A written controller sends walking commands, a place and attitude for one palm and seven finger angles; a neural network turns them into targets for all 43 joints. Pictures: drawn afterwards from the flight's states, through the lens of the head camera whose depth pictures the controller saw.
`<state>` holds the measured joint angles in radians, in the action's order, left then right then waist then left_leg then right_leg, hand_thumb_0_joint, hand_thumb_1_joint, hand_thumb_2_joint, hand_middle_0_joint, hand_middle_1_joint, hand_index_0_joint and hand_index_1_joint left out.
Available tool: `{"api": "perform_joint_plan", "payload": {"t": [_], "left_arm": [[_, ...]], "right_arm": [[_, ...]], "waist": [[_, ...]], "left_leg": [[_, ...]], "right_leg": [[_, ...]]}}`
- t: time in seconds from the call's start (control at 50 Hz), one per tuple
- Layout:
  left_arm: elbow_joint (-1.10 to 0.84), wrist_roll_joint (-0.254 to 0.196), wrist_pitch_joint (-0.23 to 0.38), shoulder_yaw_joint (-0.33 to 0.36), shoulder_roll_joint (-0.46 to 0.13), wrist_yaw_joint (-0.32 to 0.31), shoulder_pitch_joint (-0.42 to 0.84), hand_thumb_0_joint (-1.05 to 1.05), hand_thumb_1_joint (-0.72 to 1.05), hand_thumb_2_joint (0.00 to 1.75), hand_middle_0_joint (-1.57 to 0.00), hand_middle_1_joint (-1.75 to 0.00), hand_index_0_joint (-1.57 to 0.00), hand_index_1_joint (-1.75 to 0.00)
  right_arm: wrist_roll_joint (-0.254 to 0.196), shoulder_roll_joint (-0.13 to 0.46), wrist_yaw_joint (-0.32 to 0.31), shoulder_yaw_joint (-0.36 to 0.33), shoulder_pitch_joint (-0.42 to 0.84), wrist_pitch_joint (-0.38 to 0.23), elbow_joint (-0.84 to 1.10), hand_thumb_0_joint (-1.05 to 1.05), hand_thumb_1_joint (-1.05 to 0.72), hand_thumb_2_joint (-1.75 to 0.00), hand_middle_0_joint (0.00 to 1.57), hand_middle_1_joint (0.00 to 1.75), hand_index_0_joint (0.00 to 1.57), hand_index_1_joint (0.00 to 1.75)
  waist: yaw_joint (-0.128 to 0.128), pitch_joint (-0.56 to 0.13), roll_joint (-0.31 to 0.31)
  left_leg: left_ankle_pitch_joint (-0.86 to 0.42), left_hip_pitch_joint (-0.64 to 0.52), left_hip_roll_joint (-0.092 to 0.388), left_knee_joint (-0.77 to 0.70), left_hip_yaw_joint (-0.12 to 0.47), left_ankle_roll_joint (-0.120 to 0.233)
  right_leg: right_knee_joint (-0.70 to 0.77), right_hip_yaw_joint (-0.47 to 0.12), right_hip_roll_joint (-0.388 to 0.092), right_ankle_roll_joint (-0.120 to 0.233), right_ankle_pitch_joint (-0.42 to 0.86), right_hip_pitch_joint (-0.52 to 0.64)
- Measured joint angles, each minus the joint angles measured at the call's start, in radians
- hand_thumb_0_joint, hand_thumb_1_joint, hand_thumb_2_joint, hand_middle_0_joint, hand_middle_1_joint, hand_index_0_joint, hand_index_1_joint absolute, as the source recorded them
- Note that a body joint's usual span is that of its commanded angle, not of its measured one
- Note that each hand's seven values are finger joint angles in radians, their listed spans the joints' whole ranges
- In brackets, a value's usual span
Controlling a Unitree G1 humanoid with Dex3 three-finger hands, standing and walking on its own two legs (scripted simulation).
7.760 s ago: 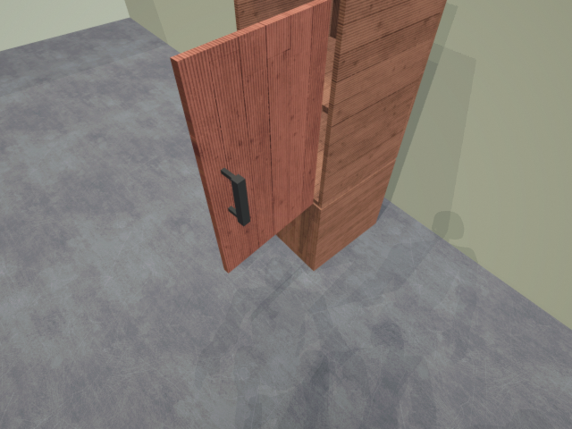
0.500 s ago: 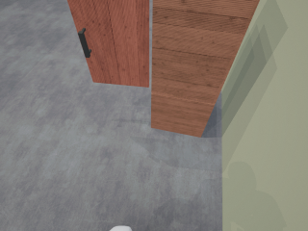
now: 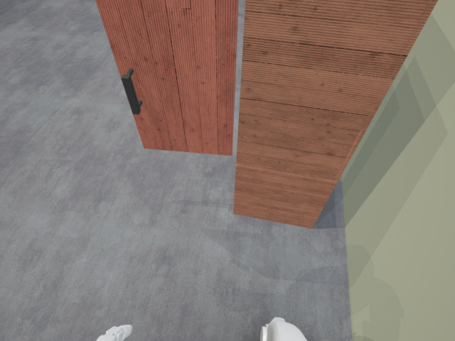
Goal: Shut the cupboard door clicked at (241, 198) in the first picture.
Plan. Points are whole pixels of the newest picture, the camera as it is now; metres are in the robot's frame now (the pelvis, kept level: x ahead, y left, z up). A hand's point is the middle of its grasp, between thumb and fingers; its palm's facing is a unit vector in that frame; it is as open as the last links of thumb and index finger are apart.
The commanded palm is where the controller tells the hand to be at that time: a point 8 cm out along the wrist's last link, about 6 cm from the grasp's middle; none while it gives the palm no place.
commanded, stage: take the last steps up to it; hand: left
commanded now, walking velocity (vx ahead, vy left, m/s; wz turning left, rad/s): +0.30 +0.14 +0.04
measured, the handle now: (133, 91) +0.80 +0.32 -0.05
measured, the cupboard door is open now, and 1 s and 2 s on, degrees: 96 96 96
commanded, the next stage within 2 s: come to a stop and stand still in 0.60 s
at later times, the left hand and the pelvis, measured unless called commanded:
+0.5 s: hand out of the picture +0.13 +0.21 -0.16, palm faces +0.15 -0.96 -0.21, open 7.3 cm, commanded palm none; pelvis +0.19 +0.03 +0.01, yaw +3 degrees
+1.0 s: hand (124, 225) +0.40 +0.28 -0.17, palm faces -0.01 -0.97 -0.24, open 7.3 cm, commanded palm none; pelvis +0.31 +0.08 -0.01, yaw -2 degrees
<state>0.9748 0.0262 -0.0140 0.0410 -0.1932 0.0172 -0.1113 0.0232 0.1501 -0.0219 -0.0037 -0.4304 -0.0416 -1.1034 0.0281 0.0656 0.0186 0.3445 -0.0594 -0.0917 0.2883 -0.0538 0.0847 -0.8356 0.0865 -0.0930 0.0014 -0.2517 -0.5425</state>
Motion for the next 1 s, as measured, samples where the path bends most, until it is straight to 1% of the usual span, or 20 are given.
{"api": "perform_joint_plan", "payload": {"t": [0.04,0.08,0.1,0.12,0.16,0.18,0.22,0.3,0.38,0.48,0.56,0.6,0.64,0.66,0.68,0.72,0.76,0.84,0.96,1.0], "left_arm": [[-0.011,-0.001,0.003,-0.004,0.010,0.001,0.021,0.01,0.91,0.90,-0.20,-0.30,-0.20,-0.30],[-0.029,-0.001,0.020,-0.008,0.018,0.002,0.034,0.01,0.91,0.90,-0.20,-0.30,-0.20,-0.30],[-0.036,0.001,0.036,-0.007,0.024,0.001,0.039,0.01,0.91,0.90,-0.20,-0.30,-0.20,-0.30],[-0.041,0.001,0.051,-0.007,0.032,-0.002,0.042,0.01,0.91,0.90,-0.20,-0.30,-0.20,-0.30],[-0.043,-0.007,0.064,-0.009,0.046,-0.008,0.031,0.01,0.91,0.90,-0.20,-0.30,-0.20,-0.30],[-0.040,-0.009,0.066,-0.008,0.052,-0.013,0.017,0.01,0.91,0.90,-0.20,-0.30,-0.20,-0.30],[-0.024,-0.010,0.068,-0.004,0.060,-0.021,-0.021,0.00,0.91,0.90,-0.20,-0.30,-0.20,-0.30],[0.018,-0.014,0.083,0.030,0.035,-0.040,-0.092,-0.02,0.96,0.90,-0.20,-0.30,-0.21,-0.30],[0.074,-0.005,0.084,0.027,0.019,-0.028,-0.166,-0.02,0.96,0.90,-0.20,-0.30,-0.20,-0.30],[0.125,0.004,0.077,0.016,0.030,-0.020,-0.245,0.00,0.94,0.90,-0.20,-0.30,-0.20,-0.30],[0.148,0.007,0.061,0.016,0.036,-0.020,-0.297,0.00,0.92,0.90,-0.20,-0.30,-0.20,-0.30],[0.156,0.002,0.045,0.014,0.035,-0.021,-0.301,0.01,0.92,0.90,-0.20,-0.30,-0.20,-0.30],[0.156,-0.002,0.027,0.012,0.028,-0.027,-0.279,0.01,0.92,0.90,-0.20,-0.30,-0.20,-0.30],[0.152,-0.003,0.023,0.011,0.026,-0.028,-0.266,0.01,0.92,0.90,-0.20,-0.30,-0.20,-0.30],[0.146,-0.003,0.020,0.011,0.025,-0.028,-0.251,0.01,0.92,0.90,-0.20,-0.30,-0.20,-0.30],[0.127,-0.002,0.017,0.011,0.023,-0.025,-0.216,0.01,0.92,0.90,-0.20,-0.30,-0.20,-0.30],[0.101,-0.004,0.017,0.011,0.023,-0.027,-0.181,0.01,0.92,0.90,-0.20,-0.30,-0.20,-0.30],[0.053,-0.009,0.011,0.007,0.020,-0.038,-0.105,0.01,0.92,0.90,-0.20,-0.30,-0.20,-0.30],[-0.005,-0.001,-0.016,0.011,-0.007,-0.035,-0.048,0.01,0.92,0.90,-0.20,-0.30,-0.20,-0.30],[-0.017,0.003,-0.019,0.012,-0.010,-0.036,-0.040,0.01,0.92,0.90,-0.20,-0.30,-0.20,-0.30]], "right_arm": [[0.002,-0.001,-0.001,0.001,-0.026,0.000,-0.019,0.01,-0.91,-0.90,0.20,0.30,0.20,0.30],[-0.002,-0.004,-0.001,0.000,-0.053,0.002,-0.038,0.01,-0.91,-0.90,0.20,0.30,0.20,0.30],[-0.008,-0.006,0.001,-0.002,-0.060,0.005,-0.050,0.01,-0.91,-0.90,0.20,0.30,0.20,0.30],[-0.014,-0.007,0.002,-0.005,-0.054,0.012,-0.059,0.01,-0.91,-0.90,0.20,0.30,0.20,0.30],[-0.015,-0.004,0.007,-0.014,-0.035,0.026,-0.061,0.01,-0.91,-0.90,0.20,0.30,0.20,0.30],[-0.014,0.000,0.009,-0.020,-0.019,0.032,-0.058,0.01,-0.91,-0.90,0.20,0.30,0.20,0.30],[-0.008,0.009,0.014,-0.029,0.026,0.042,-0.041,0.01,-0.91,-0.90,0.20,0.30,0.20,0.30],[0.000,0.017,0.025,-0.041,0.116,0.041,0.016,0.01,-0.91,-0.90,0.20,0.30,0.20,0.30],[0.001,0.031,0.036,-0.052,0.196,0.037,0.061,0.01,-0.91,-0.90,0.20,0.30,0.19,0.30],[-0.003,0.043,0.052,-0.052,0.280,0.032,0.100,0.01,-0.91,-0.90,0.20,0.30,0.19,0.30],[-0.003,0.043,0.057,-0.042,0.319,0.012,0.128,0.01,-0.91,-0.90,0.20,0.30,0.19,0.30],[0.004,0.038,0.048,-0.038,0.333,-0.011,0.141,0.01,-0.91,-0.90,0.20,0.30,0.19,0.30],[0.004,0.022,0.033,-0.025,0.337,-0.017,0.148,0.00,-0.91,-0.90,0.20,0.30,0.20,0.30],[0.004,0.015,0.026,-0.018,0.331,-0.017,0.149,0.00,-0.91,-0.90,0.20,0.30,0.20,0.30],[0.003,0.007,0.020,-0.012,0.322,-0.017,0.148,0.00,-0.91,-0.90,0.20,0.30,0.20,0.30],[0.002,-0.006,0.009,-0.003,0.296,-0.016,0.139,0.00,-0.91,-0.90,0.20,0.30,0.20,0.30],[-0.008,-0.007,-0.011,-0.017,0.273,-0.024,0.135,-0.01,-0.93,-0.90,0.20,0.30,0.20,0.30],[-0.001,0.014,-0.022,-0.008,0.242,-0.005,0.098,-0.02,-0.95,-0.90,0.20,0.30,0.20,0.30],[-0.002,0.013,-0.025,-0.016,0.206,0.050,0.052,0.00,-0.93,-0.90,0.20,0.30,0.20,0.30],[-0.006,0.017,-0.024,-0.024,0.205,0.062,0.048,0.00,-0.92,-0.90,0.20,0.30,0.20,0.30]], "waist": [[0.013,0.005,-0.008],[0.019,0.010,-0.018],[0.017,0.017,-0.024],[0.017,0.030,-0.033],[0.022,0.044,-0.048],[0.018,0.044,-0.051],[0.011,0.038,-0.049],[-0.010,0.017,-0.031],[-0.036,-0.004,-0.027],[-0.078,-0.015,-0.025],[-0.103,-0.017,-0.012],[-0.098,-0.008,0.000],[-0.101,0.011,0.020],[-0.100,0.012,0.024],[-0.097,0.011,0.025],[-0.089,0.010,0.025],[-0.076,0.007,0.024],[-0.049,0.007,0.019],[-0.025,0.001,0.016],[-0.022,0.006,0.002]], "left_leg": [[0.035,-0.020,-0.002,0.014,-0.001,-0.006],[0.097,-0.016,0.005,0.090,0.003,-0.014],[0.133,0.017,0.012,0.193,0.004,-0.018],[0.157,0.078,0.020,0.360,0.014,-0.029],[0.152,0.219,0.034,0.684,0.036,-0.042],[0.121,0.284,0.047,0.784,0.036,-0.047],[0.047,0.400,0.087,0.864,0.031,-0.061],[-0.061,0.553,0.164,0.774,0.040,-0.095],[-0.146,0.602,0.199,0.606,0.033,-0.120],[-0.178,0.567,0.184,0.410,-0.001,-0.123],[-0.173,0.462,0.145,0.250,-0.033,-0.104],[-0.169,0.449,0.130,0.272,-0.041,-0.070],[-0.119,0.434,0.117,0.311,-0.063,-0.048],[-0.107,0.417,0.115,0.304,-0.073,-0.042],[-0.104,0.398,0.113,0.288,-0.082,-0.041],[-0.110,0.354,0.104,0.241,-0.097,-0.036],[-0.119,0.316,0.093,0.193,-0.110,-0.027],[-0.115,0.270,0.084,0.157,-0.114,-0.026],[-0.032,0.277,0.102,0.252,-0.121,-0.045],[-0.007,0.295,0.120,0.290,-0.125,-0.057]], "right_leg": [[0.072,0.012,0.018,0.015,-0.015,0.036],[0.172,0.026,0.043,0.035,0.005,0.107],[0.192,0.031,0.050,0.054,0.015,0.134],[0.170,0.042,0.052,0.064,-0.001,0.141],[0.171,0.069,0.051,0.069,-0.033,0.185],[0.196,0.075,0.052,0.066,-0.036,0.212],[0.265,0.078,0.054,0.052,-0.018,0.261],[0.397,0.074,0.056,0.050,0.014,0.341],[0.473,0.064,0.044,0.028,0.015,0.410],[0.490,0.058,0.015,-0.018,-0.031,0.475],[0.409,0.051,-0.020,-0.066,-0.122,0.494],[0.200,0.025,-0.038,-0.044,-0.218,0.424],[-0.087,-0.031,-0.025,-0.011,-0.276,0.308],[-0.196,-0.038,-0.015,-0.002,-0.270,0.252],[-0.273,-0.037,-0.007,0.003,-0.252,0.202],[-0.332,-0.025,-0.001,0.005,-0.206,0.126],[-0.293,-0.019,0.005,0.001,-0.167,0.080],[-0.046,-0.016,0.023,-0.011,-0.104,0.098],[0.182,-0.026,0.051,0.010,-0.006,0.217],[0.209,-0.030,0.068,0.023,-0.049,0.231]]}}
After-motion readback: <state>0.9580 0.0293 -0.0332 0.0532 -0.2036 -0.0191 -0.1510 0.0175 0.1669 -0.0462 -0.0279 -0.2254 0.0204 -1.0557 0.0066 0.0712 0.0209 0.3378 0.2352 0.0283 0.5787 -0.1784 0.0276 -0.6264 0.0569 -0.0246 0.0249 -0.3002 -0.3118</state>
